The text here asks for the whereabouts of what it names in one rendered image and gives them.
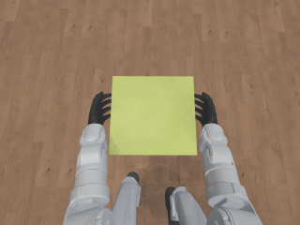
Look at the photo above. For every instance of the right robot upper arm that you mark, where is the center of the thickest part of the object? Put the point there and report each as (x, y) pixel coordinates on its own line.
(222, 215)

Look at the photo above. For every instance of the carton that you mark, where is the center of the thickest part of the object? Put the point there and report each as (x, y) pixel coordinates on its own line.
(153, 116)

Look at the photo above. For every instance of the robot right hand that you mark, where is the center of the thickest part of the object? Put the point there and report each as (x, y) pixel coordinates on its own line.
(208, 111)

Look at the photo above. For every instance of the left robot thigh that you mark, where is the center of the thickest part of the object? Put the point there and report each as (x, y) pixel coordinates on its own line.
(125, 205)

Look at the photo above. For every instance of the robot thigh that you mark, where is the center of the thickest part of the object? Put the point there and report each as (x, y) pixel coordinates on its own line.
(186, 209)
(125, 205)

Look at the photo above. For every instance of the left robot upper arm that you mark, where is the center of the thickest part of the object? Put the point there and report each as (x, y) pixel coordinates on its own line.
(99, 215)

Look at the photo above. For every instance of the right robot forearm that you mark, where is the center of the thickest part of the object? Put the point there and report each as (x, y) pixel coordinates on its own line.
(223, 185)

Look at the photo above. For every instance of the left robot forearm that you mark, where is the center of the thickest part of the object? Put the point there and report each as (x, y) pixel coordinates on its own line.
(90, 189)

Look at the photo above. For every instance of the robot left hand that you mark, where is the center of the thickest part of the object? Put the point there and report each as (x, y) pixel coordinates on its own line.
(96, 111)

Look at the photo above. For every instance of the right robot thigh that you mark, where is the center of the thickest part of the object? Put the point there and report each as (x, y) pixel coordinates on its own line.
(186, 209)

